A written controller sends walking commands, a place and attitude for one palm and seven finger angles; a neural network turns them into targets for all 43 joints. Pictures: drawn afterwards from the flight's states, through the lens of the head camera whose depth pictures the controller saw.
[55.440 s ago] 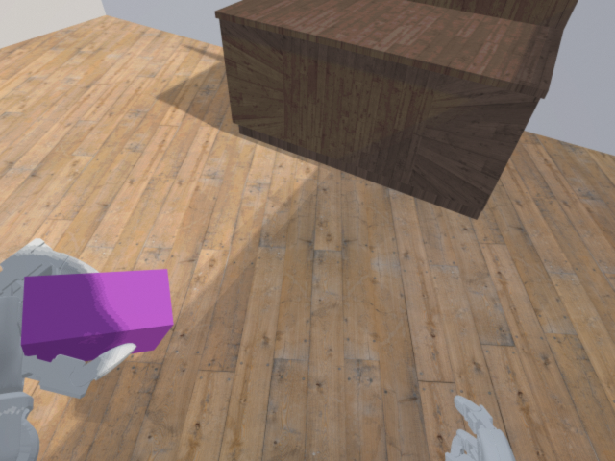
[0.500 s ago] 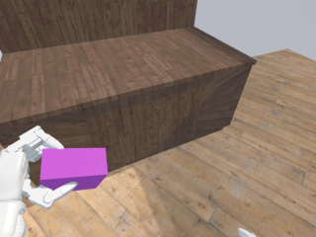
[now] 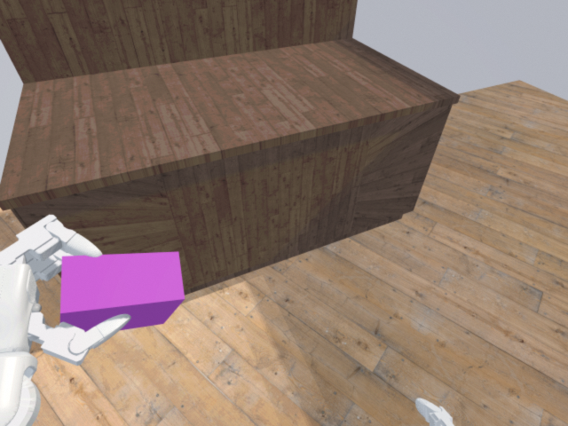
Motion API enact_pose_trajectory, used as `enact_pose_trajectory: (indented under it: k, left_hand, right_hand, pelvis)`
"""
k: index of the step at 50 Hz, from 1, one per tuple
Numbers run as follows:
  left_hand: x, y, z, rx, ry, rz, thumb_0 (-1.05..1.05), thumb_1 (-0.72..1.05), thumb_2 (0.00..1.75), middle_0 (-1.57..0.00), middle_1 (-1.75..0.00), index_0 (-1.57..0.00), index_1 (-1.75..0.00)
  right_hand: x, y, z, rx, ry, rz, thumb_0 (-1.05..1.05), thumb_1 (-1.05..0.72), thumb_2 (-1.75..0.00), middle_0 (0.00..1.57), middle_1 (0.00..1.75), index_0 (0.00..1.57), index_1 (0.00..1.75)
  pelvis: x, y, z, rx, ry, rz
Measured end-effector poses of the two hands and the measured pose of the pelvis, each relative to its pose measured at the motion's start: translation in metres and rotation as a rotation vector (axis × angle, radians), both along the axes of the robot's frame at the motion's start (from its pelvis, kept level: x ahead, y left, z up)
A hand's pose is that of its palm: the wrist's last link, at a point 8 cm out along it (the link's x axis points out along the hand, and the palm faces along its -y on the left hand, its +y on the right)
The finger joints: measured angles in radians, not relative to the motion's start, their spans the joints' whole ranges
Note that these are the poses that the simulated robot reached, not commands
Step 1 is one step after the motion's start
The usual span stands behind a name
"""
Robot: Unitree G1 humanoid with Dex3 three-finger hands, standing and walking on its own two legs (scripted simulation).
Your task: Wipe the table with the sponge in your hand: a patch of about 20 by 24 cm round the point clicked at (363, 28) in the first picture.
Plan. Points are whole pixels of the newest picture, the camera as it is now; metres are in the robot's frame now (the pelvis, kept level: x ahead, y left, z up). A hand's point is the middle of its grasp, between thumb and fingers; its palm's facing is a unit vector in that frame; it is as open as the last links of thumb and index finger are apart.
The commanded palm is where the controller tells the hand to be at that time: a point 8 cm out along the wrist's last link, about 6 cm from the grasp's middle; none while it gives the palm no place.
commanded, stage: stop stepping back and stand still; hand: left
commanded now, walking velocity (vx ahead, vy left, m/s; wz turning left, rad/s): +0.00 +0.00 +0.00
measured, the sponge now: (137, 293) +0.24 +0.19 +0.14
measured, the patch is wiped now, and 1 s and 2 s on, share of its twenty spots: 0.95 0.95 0.95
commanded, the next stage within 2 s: stand and wait in 0.36 s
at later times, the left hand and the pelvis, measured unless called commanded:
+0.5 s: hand (42, 296) +0.20 +0.26 +0.18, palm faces +0.36 -0.88 -0.29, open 9.8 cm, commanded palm +0.16 +0.30 +0.20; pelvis +0.00 +0.02 +0.02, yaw +0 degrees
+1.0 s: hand (16, 274) +0.23 +0.30 +0.18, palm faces +0.39 -0.87 -0.31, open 9.8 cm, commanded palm +0.18 +0.34 +0.20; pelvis +0.02 +0.06 +0.03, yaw +0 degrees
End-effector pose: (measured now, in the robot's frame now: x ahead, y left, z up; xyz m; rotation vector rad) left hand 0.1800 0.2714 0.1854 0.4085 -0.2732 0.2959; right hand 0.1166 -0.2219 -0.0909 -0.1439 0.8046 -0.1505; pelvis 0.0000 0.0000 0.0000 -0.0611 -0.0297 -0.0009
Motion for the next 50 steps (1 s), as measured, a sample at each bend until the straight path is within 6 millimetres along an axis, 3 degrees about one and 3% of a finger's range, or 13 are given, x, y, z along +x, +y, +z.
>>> enact_pose_trajectory:
  k: [5, 10, 16, 23, 33, 40, 50]
  left_hand:
    - [-0.022, 0.006, 0.006, -0.014, -0.014, -0.003, 0.00, -0.52, 1.08, -0.79, -1.41, -0.79, -1.40]
    - [-0.021, 0.022, 0.016, 0.016, -0.083, 0.016, 0.00, -0.52, 1.08, -0.79, -1.41, -0.80, -1.40]
    - [-0.006, 0.031, 0.021, 0.029, -0.025, 0.062, 0.00, -0.52, 1.08, -0.79, -1.41, -0.79, -1.40]
    - [-0.013, 0.024, 0.003, -0.061, 0.004, 0.034, 0.00, -0.52, 1.08, -0.79, -1.41, -0.79, -1.40]
    - [-0.005, 0.060, 0.012, -0.017, -0.021, 0.097, 0.00, -0.52, 1.08, -0.79, -1.41, -0.79, -1.40]
    - [0.009, 0.066, 0.009, -0.052, 0.001, 0.100, 0.00, -0.52, 1.08, -0.79, -1.41, -0.79, -1.40]
    - [0.008, 0.069, 0.005, -0.056, 0.044, 0.078, 0.00, -0.52, 1.08, -0.79, -1.41, -0.79, -1.40]
  right_hand:
    - [-0.014, -0.013, 0.018, -0.070, 0.041, -0.022, 0.01, -0.91, -0.90, 0.21, 0.30, 0.20, 0.30]
    - [-0.004, -0.019, 0.032, -0.155, -0.052, -0.051, 0.01, -0.91, -0.90, 0.21, 0.30, 0.20, 0.29]
    - [0.011, -0.001, 0.041, -0.064, -0.158, -0.054, 0.01, -0.91, -0.90, 0.20, 0.30, 0.20, 0.29]
    - [0.024, 0.010, 0.034, -0.061, -0.081, 0.018, 0.01, -0.91, -0.90, 0.21, 0.30, 0.20, 0.29]
    - [0.050, 0.033, 0.050, -0.104, -0.127, 0.016, 0.01, -0.91, -0.90, 0.21, 0.30, 0.20, 0.29]
    - [0.074, 0.055, 0.056, -0.062, -0.156, 0.062, 0.01, -0.91, -0.90, 0.21, 0.30, 0.20, 0.29]
    - [0.083, 0.059, 0.067, -0.076, -0.172, 0.066, 0.01, -0.91, -0.90, 0.21, 0.30, 0.20, 0.30]
  pelvis:
    - [-0.006, 0.004, 0.009, 0.027, 0.018, -0.014]
    - [-0.013, 0.018, 0.005, 0.045, 0.023, -0.021]
    - [-0.007, 0.019, 0.015, 0.055, 0.012, -0.022]
    - [-0.003, 0.021, 0.015, 0.016, 0.007, 0.006]
    - [0.011, 0.044, 0.018, 0.043, 0.010, 0.003]
    - [0.021, 0.051, 0.024, 0.031, 0.017, 0.004]
    - [0.021, 0.057, 0.027, 0.034, 0.013, -0.002]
